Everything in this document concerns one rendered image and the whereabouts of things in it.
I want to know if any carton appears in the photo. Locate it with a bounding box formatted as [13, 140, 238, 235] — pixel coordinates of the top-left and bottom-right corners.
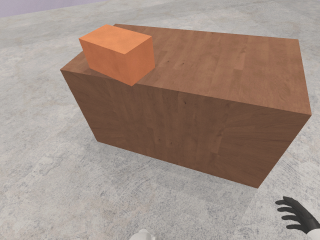
[79, 24, 155, 86]

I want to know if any pedestal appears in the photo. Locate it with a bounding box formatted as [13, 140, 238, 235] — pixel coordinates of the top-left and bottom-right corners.
[60, 24, 312, 189]

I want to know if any right robot forearm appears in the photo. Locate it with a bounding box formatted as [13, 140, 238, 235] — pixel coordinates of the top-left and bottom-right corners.
[306, 228, 320, 240]

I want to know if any right robot hand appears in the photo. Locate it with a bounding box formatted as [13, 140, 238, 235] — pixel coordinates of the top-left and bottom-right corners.
[275, 196, 320, 234]

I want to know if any left robot shin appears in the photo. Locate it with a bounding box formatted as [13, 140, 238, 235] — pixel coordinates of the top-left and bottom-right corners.
[139, 229, 149, 233]

